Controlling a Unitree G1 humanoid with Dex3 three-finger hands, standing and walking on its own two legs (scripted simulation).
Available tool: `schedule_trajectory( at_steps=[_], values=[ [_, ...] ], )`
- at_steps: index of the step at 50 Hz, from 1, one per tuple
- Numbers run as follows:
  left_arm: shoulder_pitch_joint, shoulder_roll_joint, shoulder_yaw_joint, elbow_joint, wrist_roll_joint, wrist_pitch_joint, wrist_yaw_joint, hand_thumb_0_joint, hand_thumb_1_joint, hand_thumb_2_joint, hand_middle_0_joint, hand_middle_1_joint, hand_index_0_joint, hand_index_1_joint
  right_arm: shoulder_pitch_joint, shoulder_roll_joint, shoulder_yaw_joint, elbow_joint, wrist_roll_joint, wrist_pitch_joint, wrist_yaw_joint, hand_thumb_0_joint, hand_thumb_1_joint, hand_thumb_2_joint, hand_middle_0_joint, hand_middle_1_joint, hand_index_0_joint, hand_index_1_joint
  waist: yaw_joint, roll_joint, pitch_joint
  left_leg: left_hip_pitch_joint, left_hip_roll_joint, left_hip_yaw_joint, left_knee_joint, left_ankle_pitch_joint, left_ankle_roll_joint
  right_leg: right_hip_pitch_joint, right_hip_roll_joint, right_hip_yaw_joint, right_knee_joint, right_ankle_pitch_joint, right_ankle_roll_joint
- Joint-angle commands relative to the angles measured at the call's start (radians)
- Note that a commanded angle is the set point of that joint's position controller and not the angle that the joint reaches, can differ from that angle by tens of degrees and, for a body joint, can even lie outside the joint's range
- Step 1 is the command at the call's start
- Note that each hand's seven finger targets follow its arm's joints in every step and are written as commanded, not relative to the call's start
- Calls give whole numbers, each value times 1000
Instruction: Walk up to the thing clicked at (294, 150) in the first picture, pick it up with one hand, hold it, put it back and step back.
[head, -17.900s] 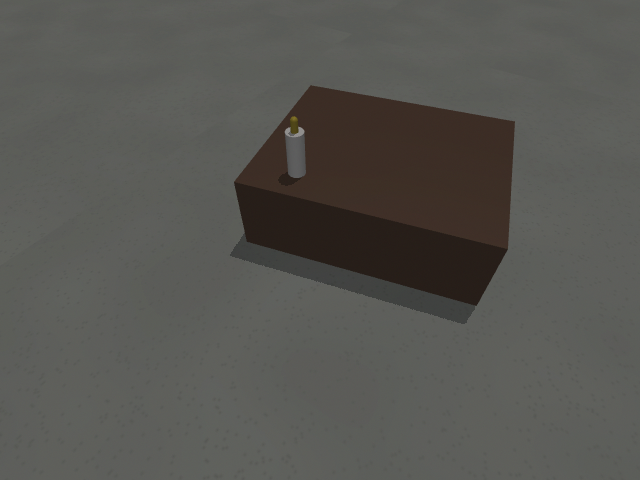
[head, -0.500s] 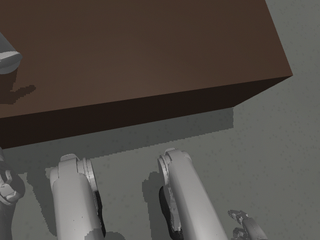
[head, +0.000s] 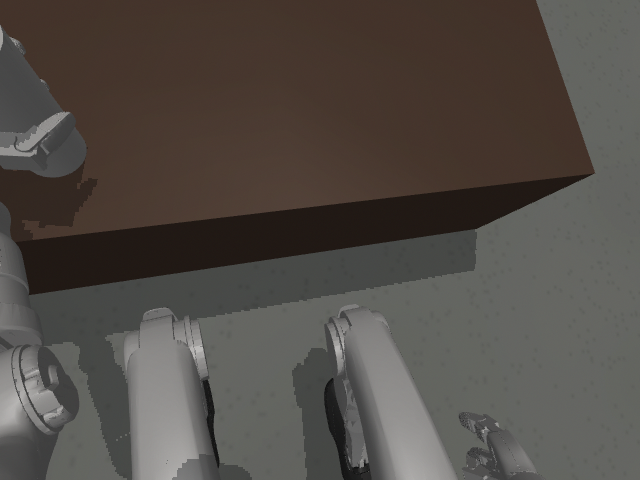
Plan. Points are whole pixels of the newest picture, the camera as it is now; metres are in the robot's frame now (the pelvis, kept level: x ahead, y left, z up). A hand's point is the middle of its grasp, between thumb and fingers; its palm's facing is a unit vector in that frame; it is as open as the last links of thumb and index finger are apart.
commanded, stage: settle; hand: left
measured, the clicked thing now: out of the picture +0.50 +0.30 +0.02
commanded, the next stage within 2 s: lift in 0.86 s
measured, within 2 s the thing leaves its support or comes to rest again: leaves its support in 0.02 s
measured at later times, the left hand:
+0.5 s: hand out of the picture +0.49 +0.31 +0.06, palm faces +0.30 -0.95 -0.03, open 9.4 cm
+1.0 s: hand out of the picture +0.48 +0.30 +0.10, palm faces +0.28 -0.96 -0.03, open 9.4 cm
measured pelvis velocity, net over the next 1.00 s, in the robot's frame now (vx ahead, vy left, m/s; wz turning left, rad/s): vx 0.02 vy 0.01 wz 0.07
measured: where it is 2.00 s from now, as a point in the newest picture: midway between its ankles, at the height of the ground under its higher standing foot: (278, 446)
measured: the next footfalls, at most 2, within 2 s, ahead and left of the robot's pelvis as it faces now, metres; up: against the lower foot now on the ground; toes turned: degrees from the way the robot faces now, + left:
none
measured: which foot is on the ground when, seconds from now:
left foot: down 0.00-1.00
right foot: down 0.00-1.00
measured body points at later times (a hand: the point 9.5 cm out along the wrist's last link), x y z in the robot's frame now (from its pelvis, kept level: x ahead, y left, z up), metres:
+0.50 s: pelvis +0.01 +0.01 +0.07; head +0.22 +0.07 +0.46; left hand +0.47 +0.36 +0.06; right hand +0.09 -0.26 -0.06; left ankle +0.09 +0.16 -0.40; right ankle +0.06 -0.13 -0.40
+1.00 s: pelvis +0.02 +0.01 +0.10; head +0.22 +0.07 +0.51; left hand +0.46 +0.35 +0.10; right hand +0.13 -0.24 -0.02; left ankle +0.09 +0.16 -0.40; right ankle +0.06 -0.13 -0.40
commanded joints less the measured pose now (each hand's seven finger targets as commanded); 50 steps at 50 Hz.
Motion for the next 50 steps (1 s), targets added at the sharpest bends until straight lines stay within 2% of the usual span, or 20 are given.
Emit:
schedule_trajectory(
  at_steps=[1, 3, 4, 7, 10, 11, 13, 14, 15, 19, 22, 24, 27, 30, 34, 36, 41, 42, 47, 50],
  values=[
    [-508, 390, 78, -439, -40, -124, 30, 0, 124, 1164, -1189, -1339, -1216, -1328, 220, -207, -85, 14, 5, -7, -25, 0, -925, -904, 200, 300, 200, 300, 21, 363, -862, 830, -5, 90, -225, 233, 82, 254, -1, -24, -338, 360, -61],
    [-434, 325, 43, -365, -35, -116, 31, 0, 115, 1167, -1179, -1342, -1207, -1331, 221, -198, -86, 57, 6, -10, -26, 0, -926, -904, 200, 300, 200, 300, 5, 343, -768, 823, -4, 82, -252, 187, 87, 207, -4, -25, -360, 312, -63],
    [-494, 376, 69, -442, -36, -127, 37, 0, 124, 1170, -1176, -1337, -1203, -1327, 213, -198, -89, 47, 8, -13, -29, 0, -924, -904, 200, 300, 200, 300, 17, 349, -811, 840, -5, 85, -254, 204, 87, 223, -5, -19, -365, 327, -64],
    [-484, 353, 61, -441, -47, -128, 36, 0, 65, 1149, -1166, -1330, -1196, -1319, 211, -195, -94, 28, 13, -19, -32, 0, -926, -904, 200, 300, 200, 300, 13, 349, -865, 905, -9, 86, -275, 277, 89, 281, -10, -14, -390, 393, -62],
    [-299, 217, 0, -105, -46, -108, 11, 0, 78, 1176, -1159, -1329, -1186, -1321, 213, -188, -87, 112, 13, -26, -30, 0, -915, -903, 200, 300, 200, 300, -25, 211, -592, 763, -7, 82, -301, 176, 104, 204, -6, -22, -431, 308, -57],
    [-315, 206, -11, -159, -57, -122, 0, 0, 77, 1173, -1160, -1333, -1190, -1322, 184, -191, -89, 59, 20, -35, -32, 0, -912, -901, 200, 300, 200, 300, -24, 210, -624, 763, -10, 81, -303, 182, 101, 220, -10, -25, -426, 314, -59],
    [-400, 344, 65, -326, -54, -148, -11, 0, 121, 1122, -1152, -1295, -1186, -1277, 190, -207, -106, 13, 24, -36, -33, 0, -909, -899, 200, 300, 200, 300, 28, 270, -796, 860, -14, 90, -313, 249, 97, 305, -16, -13, -431, 365, -61],
    [-415, 367, 70, -351, -50, -151, -16, 0, 130, 1118, -1140, -1281, -1174, -1262, 206, -210, -112, 21, 22, -31, -31, 0, -907, -899, 200, 300, 200, 300, 42, 297, -846, 934, -13, 88, -327, 284, 93, 317, -16, -13, -435, 385, -64],
    [-410, 302, 21, -311, -51, -147, -28, 0, 156, 1136, -1168, -1312, -1205, -1290, 209, -203, -106, 26, 21, -33, -26, 0, -905, -898, 200, 300, 200, 300, 19, 296, -820, 944, -10, 80, -338, 297, 92, 311, -15, -21, -435, 394, -64],
    [-333, 253, 42, -183, -73, -146, -29, 0, 172, 1188, -1182, -1334, -1214, -1320, 209, -199, -103, 34, 29, -46, -27, 0, -898, -897, 200, 300, 200, 300, 11, 223, -725, 874, -15, 83, -349, 278, 99, 301, -16, -21, -454, 385, -57],
    [-438, 340, 84, -351, -61, -169, -8, 0, 184, 1196, -1203, -1346, -1234, -1332, 220, -203, -112, 25, 26, -39, -26, 0, -903, -898, 200, 300, 200, 300, 50, 303, -835, 980, -15, 87, -377, 298, 89, 325, -22, -10, -469, 388, -64],
    [-416, 250, 23, -295, -53, -165, -9, 0, 197, 1230, -1211, -1373, -1242, -1360, 221, -198, -111, 33, 21, -41, -22, 0, -902, -899, 200, 300, 200, 300, 25, 306, -790, 1001, -13, 80, -394, 285, 84, 297, -23, -14, -472, 375, -66],
    [-410, 301, 50, -314, -42, -177, 0, 0, 206, 1224, -1210, -1357, -1237, -1347, 215, -193, -110, 32, 21, -45, -26, 0, -903, -900, 200, 300, 200, 300, 30, 293, -779, 966, -17, 92, -401, 254, 88, 324, -24, -5, -492, 358, -64],
    [-434, 254, 12, -358, -53, -180, -9, 0, 195, 1231, -1220, -1375, -1248, -1364, 212, -196, -114, 24, 21, -47, -24, 0, -911, -902, 200, 300, 200, 300, 25, 320, -821, 1048, -17, 84, -426, 267, 84, 322, -27, -7, -509, 360, -67],
    [-380, 271, 32, -315, -55, -172, -8, 0, 216, 1227, -1213, -1367, -1243, -1354, 208, -190, -110, 31, 23, -53, -30, 0, -906, -900, 200, 300, 200, 300, 23, 259, -784, 990, -23, 100, -436, 250, 94, 388, -29, 4, -551, 369, -58],
    [-413, 238, 5, -355, -62, -173, -6, 0, 221, 1226, -1201, -1357, -1228, -1346, 208, -185, -111, 24, 25, -56, -30, 0, -905, -901, 200, 300, 200, 300, 25, 257, -814, 1032, -23, 100, -445, 268, 94, 403, -29, 6, -563, 382, -58],
    [-342, 190, -5, -258, -60, -168, -5, 0, 290, 1275, -1209, -1383, -1237, -1372, 209, -185, -111, 38, 27, -61, -27, 0, -894, -899, 200, 300, 200, 300, 15, 232, -734, 1028, -25, 90, -461, 290, 93, 388, -33, -5, -567, 400, -59],
    [-372, 217, 11, -299, -59, -178, -3, 0, 285, 1270, -1213, -1387, -1243, -1374, 203, -187, -112, 32, 26, -61, -28, 0, -897, -899, 200, 300, 200, 300, 26, 251, -774, 1055, -25, 89, -459, 312, 91, 392, -36, -4, -561, 413, -61],
    [-335, 167, -15, -246, -61, -185, -11, 0, 300, 1277, -1213, -1379, -1243, -1367, 201, -181, -113, 33, 25, -64, -22, 0, -888, -897, 200, 300, 200, 300, 12, 224, -712, 1047, -27, 92, -483, 292, 92, 401, -35, -5, -588, 400, -59],
    [-349, 210, 8, -313, -56, -197, -6, 0, 169, 1197, -1236, -1404, -1284, -1373, 207, -182, -118, 25, 26, -62, -20, 0, -923, -903, 200, 300, 200, 300, 36, 240, -774, 1080, -30, 96, -495, 314, 93, 438, -37, 0, -595, 416, -61]
  ],
)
